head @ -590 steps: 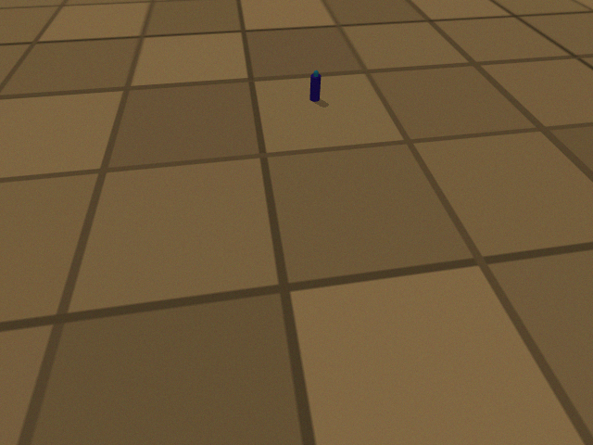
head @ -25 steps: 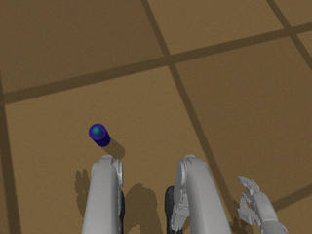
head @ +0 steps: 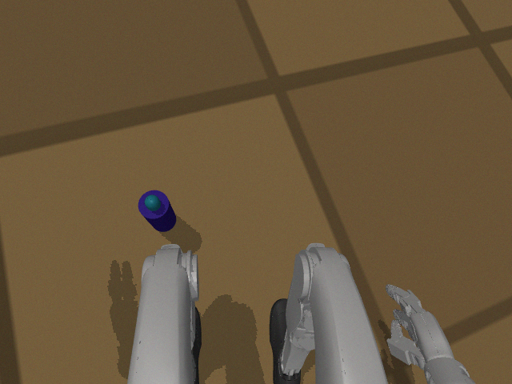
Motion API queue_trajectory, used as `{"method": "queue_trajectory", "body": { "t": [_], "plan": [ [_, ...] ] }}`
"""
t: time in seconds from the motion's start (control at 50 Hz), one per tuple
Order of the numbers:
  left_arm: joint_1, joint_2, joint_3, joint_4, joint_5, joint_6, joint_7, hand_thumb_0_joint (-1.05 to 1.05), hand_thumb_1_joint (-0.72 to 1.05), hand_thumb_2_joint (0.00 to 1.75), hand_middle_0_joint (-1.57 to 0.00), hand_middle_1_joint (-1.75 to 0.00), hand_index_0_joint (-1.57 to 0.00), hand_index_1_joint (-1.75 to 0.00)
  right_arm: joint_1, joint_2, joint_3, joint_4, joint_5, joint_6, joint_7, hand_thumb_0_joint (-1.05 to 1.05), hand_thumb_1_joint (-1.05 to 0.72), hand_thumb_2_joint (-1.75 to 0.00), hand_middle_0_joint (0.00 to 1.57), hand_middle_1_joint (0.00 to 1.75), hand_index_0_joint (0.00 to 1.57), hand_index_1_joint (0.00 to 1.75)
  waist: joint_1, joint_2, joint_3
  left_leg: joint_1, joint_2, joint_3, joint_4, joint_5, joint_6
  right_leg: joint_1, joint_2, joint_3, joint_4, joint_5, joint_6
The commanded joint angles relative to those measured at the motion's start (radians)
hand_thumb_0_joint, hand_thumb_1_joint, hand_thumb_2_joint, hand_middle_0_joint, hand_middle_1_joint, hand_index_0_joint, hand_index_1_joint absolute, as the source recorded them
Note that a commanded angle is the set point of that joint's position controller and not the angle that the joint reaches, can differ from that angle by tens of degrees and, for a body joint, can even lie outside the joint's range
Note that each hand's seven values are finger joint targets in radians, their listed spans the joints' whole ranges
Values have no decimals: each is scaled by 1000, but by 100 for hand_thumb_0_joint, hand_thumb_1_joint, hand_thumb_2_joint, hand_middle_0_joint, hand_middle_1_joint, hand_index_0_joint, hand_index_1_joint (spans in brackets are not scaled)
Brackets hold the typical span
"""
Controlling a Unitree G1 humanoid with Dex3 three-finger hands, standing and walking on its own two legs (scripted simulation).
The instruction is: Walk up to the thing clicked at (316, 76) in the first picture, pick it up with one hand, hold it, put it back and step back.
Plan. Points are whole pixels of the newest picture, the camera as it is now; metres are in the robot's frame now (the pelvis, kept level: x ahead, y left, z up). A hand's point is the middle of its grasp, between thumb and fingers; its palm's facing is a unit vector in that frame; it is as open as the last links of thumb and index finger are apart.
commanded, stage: go down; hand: left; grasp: from the side
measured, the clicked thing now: (158, 211) +0.42 +0.20 -0.33
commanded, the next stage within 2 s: approach in 0.58 s
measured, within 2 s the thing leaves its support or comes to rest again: neither
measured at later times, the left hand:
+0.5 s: hand out of the picture +0.35 +0.39 -0.04, palm faces +0.13 -0.99 -0.11, open 17.5 cm
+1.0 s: hand (26, 209) +0.37 +0.36 -0.12, palm faces +0.11 -0.99 +0.01, open 17.5 cm
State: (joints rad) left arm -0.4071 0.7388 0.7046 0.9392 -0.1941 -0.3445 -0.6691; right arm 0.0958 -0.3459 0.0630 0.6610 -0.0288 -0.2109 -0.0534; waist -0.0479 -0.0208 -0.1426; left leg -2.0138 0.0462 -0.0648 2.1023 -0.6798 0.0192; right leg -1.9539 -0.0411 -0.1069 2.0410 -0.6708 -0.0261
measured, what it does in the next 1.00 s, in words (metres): lowers itself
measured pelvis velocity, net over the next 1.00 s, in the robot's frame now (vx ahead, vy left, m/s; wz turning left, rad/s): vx -0.01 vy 0.00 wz -0.04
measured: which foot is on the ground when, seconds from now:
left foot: down 0.00-1.00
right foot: down 0.00-1.00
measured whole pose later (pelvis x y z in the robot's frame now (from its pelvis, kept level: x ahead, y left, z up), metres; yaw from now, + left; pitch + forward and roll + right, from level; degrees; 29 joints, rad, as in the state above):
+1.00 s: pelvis -0.01 +0.00 -0.07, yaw -2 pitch +30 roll -7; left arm -0.55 0.76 0.72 1.18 -0.30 -0.60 -0.76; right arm 0.06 -0.37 0.14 0.69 -0.08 -0.24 -0.01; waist -0.10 -0.07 -0.04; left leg -2.18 0.06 -0.10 2.33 -0.69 0.03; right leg -2.11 -0.03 -0.13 2.25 -0.66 -0.03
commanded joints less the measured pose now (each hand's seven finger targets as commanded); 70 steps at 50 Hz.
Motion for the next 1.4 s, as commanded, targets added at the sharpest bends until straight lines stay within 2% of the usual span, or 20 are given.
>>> {"method": "queue_trajectory", "body": {
  "t": [0.0,0.28,0.34,0.42,0.46,0.52,0.66,0.7,0.74,0.78,0.86,0.9,1.04,1.14,1.2,1.24,1.26,1.3,1.32,1.38],
  "plan": [
    [-155,374,85,-165,-39,-65,-1,0,-57,10,-6,-7,-4,-8,101,-220,-84,-66,12,-30,-16,0,-91,-91,20,30,20,30,34,202,-554,450,-22,-24,-287,142,5,242,45,24,-189,121,-24],
    [-205,453,118,-162,-45,-75,-22,0,-57,10,-5,-6,-3,-7,110,-232,-79,-66,8,-27,-9,0,-91,-91,20,30,20,30,39,184,-584,382,-25,4,-231,108,12,261,43,45,-179,84,-18],
    [-198,425,106,-143,-47,-73,-32,0,-56,10,-5,-6,-3,-7,123,-231,-76,-50,5,-26,-9,0,-92,-91,20,30,20,30,26,199,-594,398,-25,3,-216,151,10,255,43,41,-164,118,-19],
    [-202,460,120,-153,-38,-72,-36,0,-58,8,-5,-5,-4,-6,124,-240,-76,-56,5,-22,-9,0,-92,-91,20,30,20,30,36,228,-601,434,-24,-11,-222,185,5,218,44,23,-133,145,-27],
    [-228,448,113,-150,-42,-76,-37,0,-55,9,-5,-5,-3,-6,117,-242,-76,-58,7,-21,-8,0,-91,-91,20,30,20,30,29,232,-561,414,-20,-23,-235,128,4,187,44,19,-126,111,-26],
    [-220,454,134,-134,-49,-82,-38,0,-58,7,-5,-4,-3,-6,116,-244,-74,-57,5,-20,-3,0,-91,-91,20,30,20,30,37,218,-570,408,-20,-20,-220,132,5,188,45,19,-118,113,-24],
    [-242,430,107,-128,-50,-86,-49,0,-59,14,-7,-8,-3,-12,124,-244,-74,-53,2,-19,-2,0,-92,-91,20,30,20,30,18,217,-574,395,-22,-11,-199,130,7,191,43,22,-117,111,-22],
    [-264,448,118,-117,-53,-92,-50,0,-55,5,-7,-5,-4,-7,124,-240,-70,-49,2,-22,0,0,-90,-90,20,30,20,30,12,197,-564,362,-23,-7,-185,112,10,193,45,24,-119,93,-20],
    [-242,405,110,-58,-63,-107,-57,0,-56,5,-7,-5,-4,-7,113,-240,-64,-43,1,-24,3,0,-90,-90,20,30,20,30,5,187,-516,339,-23,-17,-178,99,10,148,46,13,-96,85,-22],
    [-243,321,67,27,-80,-133,-69,0,-55,6,-6,-6,-3,-8,114,-229,-52,-20,-4,-29,9,0,-90,-90,20,30,20,30,-28,138,-434,274,-22,-21,-146,64,14,111,51,6,-88,56,-19],
    [-286,318,68,58,-115,-241,-87,0,-53,4,-6,-6,-4,-7,81,-238,-29,-26,-22,-45,21,0,-90,-90,20,30,20,30,-41,114,-423,218,-24,-9,-70,68,16,120,57,3,-57,64,-15],
    [-270,247,30,135,-130,-290,-95,0,-52,5,-6,-6,-4,-8,68,-241,-17,-22,-35,-53,30,0,-90,-90,20,30,20,30,-60,89,-412,205,-21,-11,-30,75,12,110,63,-6,-32,70,-14],
    [-258,329,72,91,-133,-465,-77,0,-49,6,-5,-6,-3,-8,0,-286,28,-32,-87,-48,56,0,-91,-91,20,30,20,30,-32,210,-480,265,-7,-32,49,136,-11,114,71,-42,73,119,-19],
    [-198,344,70,85,-122,-529,-55,0,-47,9,-5,-6,-2,-8,-58,-321,70,-34,-120,-16,68,0,-91,-91,20,30,20,30,-32,319,-463,336,10,-71,58,177,-32,70,76,-79,145,146,-25],
    [-239,341,56,39,-114,-564,-37,0,-47,9,-6,-7,-2,-9,-83,-328,93,-23,-148,1,71,0,-92,-91,20,30,20,30,-58,378,-462,377,19,-86,88,207,-41,57,80,-95,170,166,-23],
    [-250,267,8,42,-119,-586,-22,0,-48,9,-5,-7,-2,-9,-95,-322,109,-18,-163,8,78,0,-92,-91,20,30,20,30,-95,378,-440,367,22,-99,108,201,-43,61,84,-110,181,173,-21],
    [-257,190,-53,78,-119,-593,-18,0,-49,8,-6,-7,-3,-9,-110,-322,115,-12,-168,10,82,0,-92,-91,20,30,20,30,-122,364,-415,364,22,-103,120,193,-42,42,83,-115,182,174,-18],
    [-297,120,-119,174,-118,-613,1,0,-51,8,-5,-8,-3,-9,-127,-321,137,-12,-179,10,88,0,-92,-91,20,30,20,30,-176,289,-356,283,20,-114,159,131,-32,47,87,-131,177,158,-10],
    [-313,111,-147,206,-113,-627,13,0,-52,9,-5,-8,-3,-9,-144,-326,145,-14,-183,12,89,0,-92,-91,20,30,20,30,-185,261,-324,255,21,-116,173,105,-28,42,87,-134,175,146,-8],
    [-315,201,-119,251,-76,-678,89,0,-61,3,-6,-7,-5,-7,-171,-334,178,-24,-207,31,96,0,-93,-91,20,30,20,30,-170,242,-285,219,20,-126,191,105,-29,72,90,-148,187,150,-3]
  ]
}}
